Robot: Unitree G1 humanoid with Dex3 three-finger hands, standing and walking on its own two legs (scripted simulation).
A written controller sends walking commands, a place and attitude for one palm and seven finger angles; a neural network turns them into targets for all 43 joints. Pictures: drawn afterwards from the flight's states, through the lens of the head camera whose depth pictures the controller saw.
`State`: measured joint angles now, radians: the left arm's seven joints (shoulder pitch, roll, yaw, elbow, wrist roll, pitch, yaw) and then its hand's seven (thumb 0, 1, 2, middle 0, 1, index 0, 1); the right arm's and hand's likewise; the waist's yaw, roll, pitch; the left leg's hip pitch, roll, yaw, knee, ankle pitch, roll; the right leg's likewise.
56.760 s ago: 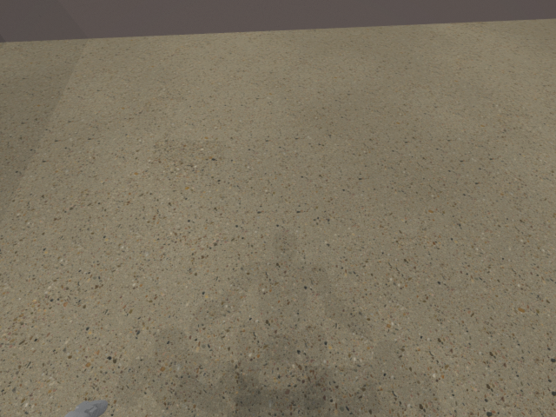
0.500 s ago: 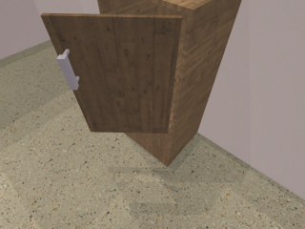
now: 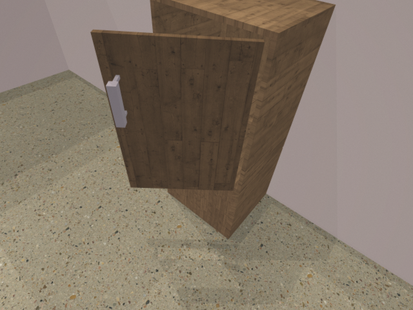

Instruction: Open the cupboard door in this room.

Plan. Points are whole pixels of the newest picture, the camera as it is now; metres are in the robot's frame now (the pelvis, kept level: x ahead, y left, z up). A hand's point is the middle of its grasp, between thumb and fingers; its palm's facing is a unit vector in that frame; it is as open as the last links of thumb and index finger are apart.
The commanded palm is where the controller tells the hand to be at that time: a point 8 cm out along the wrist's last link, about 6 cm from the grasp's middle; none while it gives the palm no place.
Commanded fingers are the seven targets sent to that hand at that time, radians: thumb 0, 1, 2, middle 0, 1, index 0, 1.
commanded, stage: look again from close up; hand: left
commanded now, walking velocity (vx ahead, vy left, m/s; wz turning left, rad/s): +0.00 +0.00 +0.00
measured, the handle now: (119, 101) +0.60 +0.28 +0.09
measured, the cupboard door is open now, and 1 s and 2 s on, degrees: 40 40 40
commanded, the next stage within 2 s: shuffle to correct the standing spot in 0.08 s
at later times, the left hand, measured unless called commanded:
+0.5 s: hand out of the picture -0.09 +0.18 -0.19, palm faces +0.08 -0.99 -0.13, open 7.4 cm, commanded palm none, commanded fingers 0.00 0.90 0.90 -0.20 -0.30 -0.20 -0.30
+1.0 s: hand out of the picture +0.11 +0.21 -0.16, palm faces +0.13 -0.97 -0.20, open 7.2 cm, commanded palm none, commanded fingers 0.00 0.90 0.90 -0.20 -0.30 -0.20 -0.30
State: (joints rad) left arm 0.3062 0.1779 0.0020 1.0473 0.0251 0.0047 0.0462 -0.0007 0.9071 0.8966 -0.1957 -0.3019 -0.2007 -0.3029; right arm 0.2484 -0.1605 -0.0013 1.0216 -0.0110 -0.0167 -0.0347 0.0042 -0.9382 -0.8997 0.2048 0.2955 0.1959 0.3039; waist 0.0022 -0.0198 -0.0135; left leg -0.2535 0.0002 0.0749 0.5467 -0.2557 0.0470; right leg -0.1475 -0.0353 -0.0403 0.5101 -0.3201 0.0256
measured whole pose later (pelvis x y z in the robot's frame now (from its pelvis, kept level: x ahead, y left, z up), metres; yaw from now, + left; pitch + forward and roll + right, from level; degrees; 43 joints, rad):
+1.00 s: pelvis +0.06 +0.03 +0.00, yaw +4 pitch -1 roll -1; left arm 0.26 0.14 0.05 0.98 0.03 -0.06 0.04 0.00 0.94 0.90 -0.20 -0.30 -0.20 -0.30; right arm 0.40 -0.13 -0.02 1.10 -0.02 0.00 0.01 0.01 -0.91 -0.90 0.21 0.30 0.20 0.30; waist -0.01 0.01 0.00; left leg -0.40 -0.02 0.06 0.93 -0.44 0.05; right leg -0.24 -0.05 -0.12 0.51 -0.25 -0.01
